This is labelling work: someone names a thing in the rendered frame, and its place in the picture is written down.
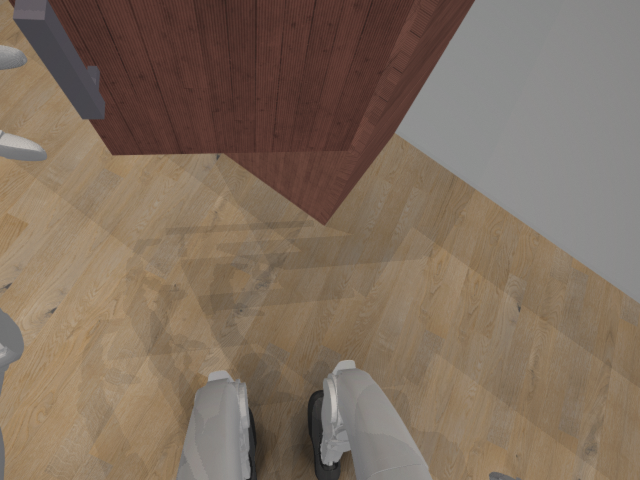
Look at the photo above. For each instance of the cupboard door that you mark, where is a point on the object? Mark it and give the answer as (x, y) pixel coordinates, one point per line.
(232, 76)

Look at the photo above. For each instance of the left robot hand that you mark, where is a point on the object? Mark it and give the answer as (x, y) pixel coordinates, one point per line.
(13, 146)

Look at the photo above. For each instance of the robot right thigh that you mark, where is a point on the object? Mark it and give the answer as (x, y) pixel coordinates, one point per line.
(381, 445)

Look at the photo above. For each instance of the handle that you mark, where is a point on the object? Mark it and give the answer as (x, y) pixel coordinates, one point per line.
(42, 28)

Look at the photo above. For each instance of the left robot upper arm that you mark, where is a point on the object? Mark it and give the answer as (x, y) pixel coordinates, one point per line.
(11, 349)

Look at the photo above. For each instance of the left robot shin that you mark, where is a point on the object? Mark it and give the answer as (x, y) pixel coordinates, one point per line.
(243, 438)

